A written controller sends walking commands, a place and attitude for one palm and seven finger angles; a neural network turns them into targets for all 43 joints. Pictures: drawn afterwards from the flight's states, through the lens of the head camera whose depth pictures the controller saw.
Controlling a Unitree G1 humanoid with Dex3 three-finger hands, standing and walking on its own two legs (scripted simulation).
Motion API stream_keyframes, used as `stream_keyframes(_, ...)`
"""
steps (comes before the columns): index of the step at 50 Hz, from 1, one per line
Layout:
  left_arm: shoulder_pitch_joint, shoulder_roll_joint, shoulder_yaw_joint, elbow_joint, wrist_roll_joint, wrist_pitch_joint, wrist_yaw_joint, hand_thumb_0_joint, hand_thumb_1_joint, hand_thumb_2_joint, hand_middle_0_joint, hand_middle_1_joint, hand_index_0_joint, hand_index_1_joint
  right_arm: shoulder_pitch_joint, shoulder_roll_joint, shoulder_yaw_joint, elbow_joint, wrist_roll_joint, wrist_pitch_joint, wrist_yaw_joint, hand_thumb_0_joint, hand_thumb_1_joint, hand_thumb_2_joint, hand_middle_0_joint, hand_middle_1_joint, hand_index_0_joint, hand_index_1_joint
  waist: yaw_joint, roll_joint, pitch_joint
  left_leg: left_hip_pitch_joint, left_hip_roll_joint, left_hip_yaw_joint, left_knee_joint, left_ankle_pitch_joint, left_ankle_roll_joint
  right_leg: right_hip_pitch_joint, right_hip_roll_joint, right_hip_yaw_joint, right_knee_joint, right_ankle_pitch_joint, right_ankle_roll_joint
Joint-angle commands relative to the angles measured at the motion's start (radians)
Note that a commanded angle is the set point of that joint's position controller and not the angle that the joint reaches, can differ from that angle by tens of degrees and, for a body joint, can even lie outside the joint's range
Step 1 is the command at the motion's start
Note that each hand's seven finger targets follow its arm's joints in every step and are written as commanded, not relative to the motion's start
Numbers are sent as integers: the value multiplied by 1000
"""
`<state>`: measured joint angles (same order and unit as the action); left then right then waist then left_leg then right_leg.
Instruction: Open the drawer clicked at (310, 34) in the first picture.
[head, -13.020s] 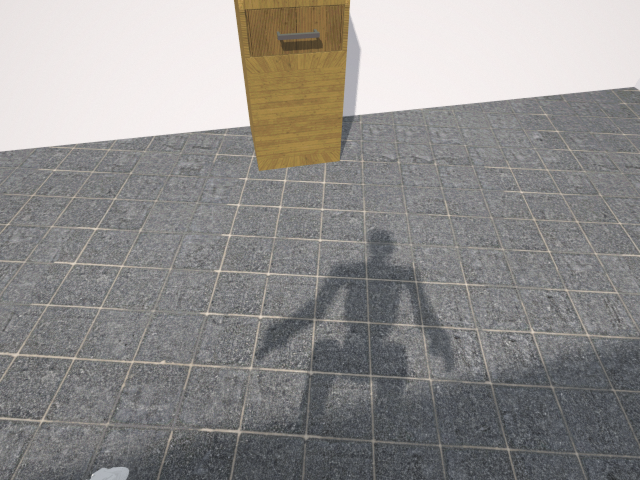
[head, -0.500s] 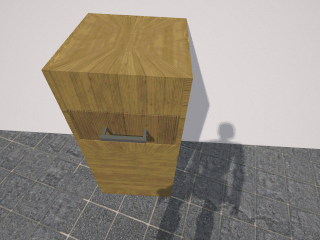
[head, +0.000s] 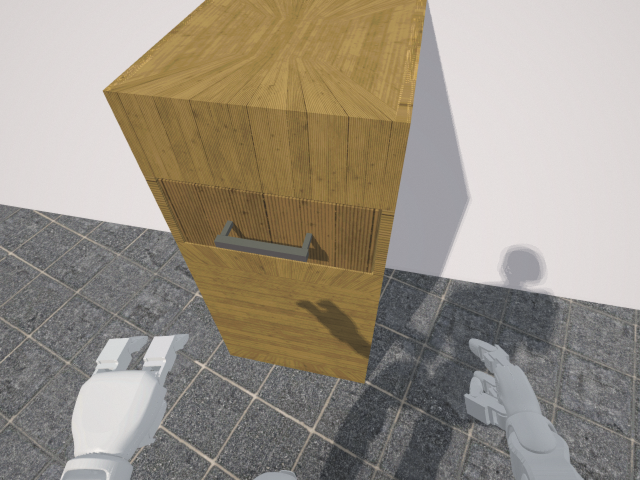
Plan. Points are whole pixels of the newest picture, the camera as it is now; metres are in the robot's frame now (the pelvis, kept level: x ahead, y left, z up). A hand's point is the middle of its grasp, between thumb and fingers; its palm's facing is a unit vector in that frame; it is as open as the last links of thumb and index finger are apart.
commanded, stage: raise the hand with hooked fingers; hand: left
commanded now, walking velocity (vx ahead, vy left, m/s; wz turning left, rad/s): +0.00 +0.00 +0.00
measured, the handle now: (264, 240) +0.49 +0.20 -0.06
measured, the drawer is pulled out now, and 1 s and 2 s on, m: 0.00 0.00 0.00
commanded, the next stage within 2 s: move the hooked fingers above the handle in 1.32 s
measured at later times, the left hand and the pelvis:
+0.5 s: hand (180, 289) +0.31 +0.24 +0.06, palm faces +0.07 -0.11 -0.99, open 12.4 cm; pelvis +0.04 +0.02 +0.02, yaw -6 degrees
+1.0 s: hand (151, 220) +0.36 +0.28 +0.12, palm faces +0.03 -0.09 -1.00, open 13.8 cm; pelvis +0.03 +0.07 +0.04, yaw -4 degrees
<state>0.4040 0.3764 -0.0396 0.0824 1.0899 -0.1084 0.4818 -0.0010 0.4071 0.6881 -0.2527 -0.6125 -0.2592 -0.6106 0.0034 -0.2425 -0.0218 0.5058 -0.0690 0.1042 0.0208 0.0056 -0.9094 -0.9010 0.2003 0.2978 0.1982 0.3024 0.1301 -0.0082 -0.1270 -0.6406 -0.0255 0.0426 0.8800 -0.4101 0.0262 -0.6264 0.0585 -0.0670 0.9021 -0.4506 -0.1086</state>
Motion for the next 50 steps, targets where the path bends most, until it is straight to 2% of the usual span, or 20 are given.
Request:
stream_keyframes(1,-302,136,66,-266,-70,-21,4,0,200,600,-250,-750,-250,-750,-37,-79,-19,-103,-1,-46,-26,0,-900,-900,200,300,200,300,-125,0,-168,112,-46,-72,-26,167,34,105,-61,325,-254,277,60)
stream_keyframes(3,-249,148,73,-224,-85,13,-48,0,153,580,-253,-780,-253,-780,-36,-80,-11,-95,5,-36,-28,0,-900,-900,200,300,200,300,-109,-42,-174,75,-46,-65,-57,184,28,198,-73,334,-265,390,77)
stream_keyframes(5,-190,156,82,-211,-102,50,-92,0,107,560,-257,-810,-257,-810,-32,-81,-1,-92,17,-28,-29,0,-900,-900,200,300,200,300,-85,-43,-179,71,-47,-65,-98,215,20,290,-82,339,-266,516,86)
stream_keyframes(8,-145,202,132,-206,-117,59,-137,0,37,530,-262,-855,-262,-855,-32,-79,9,-87,21,-25,-36,0,-900,-900,200,300,200,300,-58,-82,-177,64,-45,-61,-147,239,13,383,-93,321,-254,651,101)
stream_keyframes(9,-132,237,173,-212,-111,52,-140,0,13,520,-263,-870,-263,-870,-33,-84,13,-87,19,-26,-36,0,-900,-900,200,300,200,300,-42,-78,-187,73,-45,-62,-153,253,14,405,-90,331,-248,684,97)
stream_keyframes(10,-152,229,158,-228,-113,43,-145,0,-10,510,-265,-885,-265,-885,-42,-77,15,-83,20,-22,-38,0,-900,-900,200,300,200,300,-46,-62,-166,60,-47,-67,-168,219,11,399,-97,331,-256,643,96)
stream_keyframes(12,-145,225,174,-278,-105,20,-136,0,-57,490,-268,-915,-268,-915,-26,-76,2,-87,16,-29,-37,0,-900,-900,200,300,200,300,-35,-17,-203,101,-49,-67,-176,269,15,414,-91,306,-251,678,91)
stream_keyframes(14,-157,253,218,-306,-104,6,-111,0,-103,470,-272,-945,-272,-945,-23,-83,-4,-79,11,-33,-36,0,-900,-900,200,300,200,300,-34,-18,-233,114,-53,-73,-171,300,18,429,-90,303,-238,740,91)
stream_keyframes(16,-162,225,212,-316,-115,-2,-86,0,-150,450,-275,-975,-275,-975,-12,-79,-17,-71,13,-39,-35,0,-900,-900,200,300,200,300,-40,-28,-254,104,-62,-78,-171,298,17,447,-99,297,-225,783,99)
stream_keyframes(18,-181,225,218,-305,-117,7,-67,0,-197,430,-278,-1005,-278,-1005,-8,-85,-31,-60,19,-42,-33,0,-900,-900,200,300,200,300,-49,-22,-260,120,-65,-77,-174,308,19,420,-88,275,-222,758,93)
stream_keyframes(19,-182,217,215,-281,-120,25,-60,0,-220,420,-280,-1020,-280,-1020,-11,-86,-32,-62,24,-41,-34,0,-900,-900,200,300,200,300,-52,-61,-243,108,-64,-78,-173,297,20,417,-87,270,-228,748,97)
stream_keyframes(22,-205,192,173,-281,-132,78,-69,0,-290,390,-285,-1065,-285,-1065,-1,-98,-50,-61,41,-40,-35,0,-900,-900,200,300,200,300,-58,-52,-249,148,-62,-65,-198,330,20,431,-82,248,-236,762,97)
stream_keyframes(26,-311,195,114,-314,-126,151,-120,0,-383,350,-292,-1125,-292,-1125,-14,-107,-46,-64,55,-23,-39,0,-900,-900,200,300,200,300,-65,24,-226,261,-48,-60,-244,401,23,390,-57,189,-267,634,76)
stream_keyframes(34,-514,251,111,-267,-110,214,-210,0,-500,300,-300,-1200,-300,-1200,3,-104,-22,-74,72,11,-48,0,-900,-900,200,300,200,300,-59,52,-161,397,-12,-89,-327,512,5,366,-30,113,-323,465,56)
stream_keyframes(37,-606,228,69,-221,-116,237,-254,0,-500,300,-300,-1200,-300,-1200,9,-99,-15,-74,81,21,-49,0,-900,-900,200,300,200,300,-69,50,-115,420,-3,-93,-359,489,-1,353,-26,94,-353,410,56)
stream_keyframes(40,-706,237,50,-214,-122,237,-307,0,-500,300,-300,-1200,-300,-1200,21,-100,-8,-74,82,24,-51,0,-900,-900,200,300,200,300,-75,66,-137,464,3,-107,-372,518,-6,365,-28,81,-368,393,54)
stream_keyframes(42,-743,257,56,-191,-121,228,-339,0,-500,300,-300,-1200,-300,-1200,27,-102,-5,-70,79,28,-52,0,-900,-900,200,300,200,300,-77,43,-130,475,8,-113,-383,530,-12,369,-26,75,-380,383,56)
stream_keyframes(45,-820,269,54,-190,-132,198,-379,0,-500,300,-300,-1200,-300,-1200,41,-102,-2,-67,79,26,-52,0,-900,-900,200,300,200,300,-81,81,-131,498,11,-128,-394,539,-18,367,-27,64,-392,357,50)
stream_keyframes(46,-832,292,70,-182,-130,185,-387,0,-500,300,-300,-1200,-300,-1200,48,-103,-3,-61,76,28,-52,0,-900,-900,200,300,200,300,-79,61,-136,509,14,-135,-397,551,-22,371,-24,64,-399,356,52)
stream_keyframes(50,-726,263,74,-165,-156,141,-416,0,-500,300,-300,-1200,-300,-1200,69,-107,-7,-68,77,23,-37,0,-900,-900,200,300,200,300,-62,53,-127,502,21,-143,-408,606,-36,379,-24,56,-404,365,52)
